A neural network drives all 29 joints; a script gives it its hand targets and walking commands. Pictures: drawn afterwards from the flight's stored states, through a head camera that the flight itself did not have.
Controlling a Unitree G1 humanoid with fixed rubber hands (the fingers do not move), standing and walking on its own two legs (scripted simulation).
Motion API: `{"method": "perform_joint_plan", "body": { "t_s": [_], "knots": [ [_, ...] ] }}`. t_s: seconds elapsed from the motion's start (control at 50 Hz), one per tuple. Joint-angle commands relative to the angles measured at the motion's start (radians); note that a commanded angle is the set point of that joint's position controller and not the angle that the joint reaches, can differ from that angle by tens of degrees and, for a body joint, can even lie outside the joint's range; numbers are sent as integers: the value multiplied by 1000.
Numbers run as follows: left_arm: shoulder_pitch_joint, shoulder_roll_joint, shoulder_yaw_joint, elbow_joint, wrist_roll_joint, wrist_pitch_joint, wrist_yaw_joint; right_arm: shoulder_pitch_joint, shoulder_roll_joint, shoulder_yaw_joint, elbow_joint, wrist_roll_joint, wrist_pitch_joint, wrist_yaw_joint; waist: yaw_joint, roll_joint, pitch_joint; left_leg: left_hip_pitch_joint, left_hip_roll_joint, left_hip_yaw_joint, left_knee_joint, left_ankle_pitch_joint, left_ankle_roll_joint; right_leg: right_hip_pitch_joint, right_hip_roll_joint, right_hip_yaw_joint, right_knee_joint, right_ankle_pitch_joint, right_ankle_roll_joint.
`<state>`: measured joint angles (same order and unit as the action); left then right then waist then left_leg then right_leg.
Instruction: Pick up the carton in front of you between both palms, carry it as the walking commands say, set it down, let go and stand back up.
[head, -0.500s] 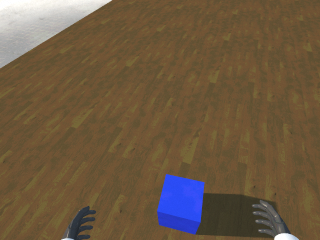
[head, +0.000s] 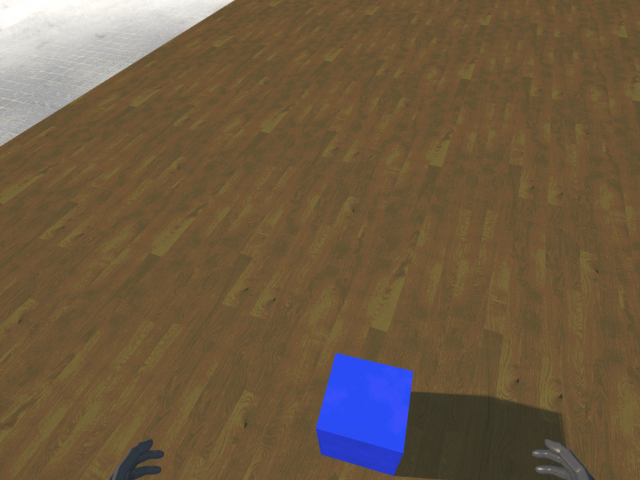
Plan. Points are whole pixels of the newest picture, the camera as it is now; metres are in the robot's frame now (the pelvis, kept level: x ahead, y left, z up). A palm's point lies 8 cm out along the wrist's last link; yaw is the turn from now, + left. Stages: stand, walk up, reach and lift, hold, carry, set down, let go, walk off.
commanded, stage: stand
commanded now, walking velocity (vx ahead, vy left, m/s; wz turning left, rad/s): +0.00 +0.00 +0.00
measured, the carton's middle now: (364, 414) +0.40 -0.05 -0.65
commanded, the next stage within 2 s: none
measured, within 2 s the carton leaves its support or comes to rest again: neither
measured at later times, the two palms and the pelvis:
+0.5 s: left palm out of the picture +0.08 +0.30 -0.09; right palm out of the picture +0.09 -0.30 -0.10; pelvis -0.01 +0.00 +0.01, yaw +0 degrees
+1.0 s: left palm out of the picture +0.07 +0.31 -0.09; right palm out of the picture +0.07 -0.30 -0.10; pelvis -0.02 +0.00 +0.01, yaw +0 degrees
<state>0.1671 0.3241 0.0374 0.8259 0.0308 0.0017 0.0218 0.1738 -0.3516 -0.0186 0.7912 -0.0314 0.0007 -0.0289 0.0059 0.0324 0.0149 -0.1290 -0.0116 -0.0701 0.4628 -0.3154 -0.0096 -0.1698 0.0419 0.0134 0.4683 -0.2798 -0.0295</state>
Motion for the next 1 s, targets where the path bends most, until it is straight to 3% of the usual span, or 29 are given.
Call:
{"method": "perform_joint_plan", "body": {
  "t_s": [0.0, 0.52, 0.98],
  "knots": [
    [-25, 167, 37, -36, -2, -13, 4, -23, -142, -30, -40, 2, -14, -5, 0, -28, -57, -7, 83, -55, -45, 324, 9, 53, -122, 105, -63, 351, 6],
    [-68, 200, 21, 99, -11, -18, -6, -46, -180, -12, 104, 7, -23, 2, 1, -28, -10, -5, 102, -72, -142, 222, 21, 61, -135, 120, -147, 213, 2],
    [-88, 223, 8, 160, -18, -20, -10, -58, -198, -4, 163, 12, -25, 7, 1, -28, -11, -1, 111, -78, -169, 222, 26, 72, -144, 124, -165, 217, -1]
  ]
}}
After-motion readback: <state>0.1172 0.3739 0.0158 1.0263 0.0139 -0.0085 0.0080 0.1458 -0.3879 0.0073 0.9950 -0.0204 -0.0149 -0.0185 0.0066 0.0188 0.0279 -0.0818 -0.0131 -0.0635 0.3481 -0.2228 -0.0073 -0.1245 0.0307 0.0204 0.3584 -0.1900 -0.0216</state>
